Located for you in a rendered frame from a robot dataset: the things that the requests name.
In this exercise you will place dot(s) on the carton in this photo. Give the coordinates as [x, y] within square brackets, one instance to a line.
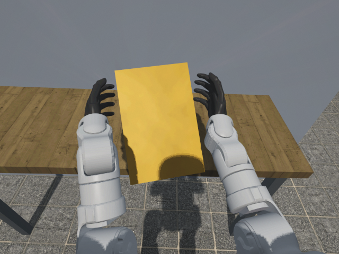
[159, 122]

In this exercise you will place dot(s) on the table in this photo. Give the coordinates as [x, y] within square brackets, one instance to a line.
[38, 128]

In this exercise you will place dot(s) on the robot left forearm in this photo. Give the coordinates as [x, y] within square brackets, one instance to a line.
[98, 175]

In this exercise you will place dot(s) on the right robot hand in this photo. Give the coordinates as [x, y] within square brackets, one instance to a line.
[215, 103]

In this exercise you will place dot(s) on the left robot upper arm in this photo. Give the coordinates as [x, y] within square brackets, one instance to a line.
[116, 240]

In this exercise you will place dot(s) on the right robot upper arm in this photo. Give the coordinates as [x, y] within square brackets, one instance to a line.
[266, 234]

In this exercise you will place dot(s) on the robot right forearm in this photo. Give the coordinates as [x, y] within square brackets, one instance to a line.
[245, 194]

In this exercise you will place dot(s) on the left robot hand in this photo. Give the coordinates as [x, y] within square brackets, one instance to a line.
[93, 104]

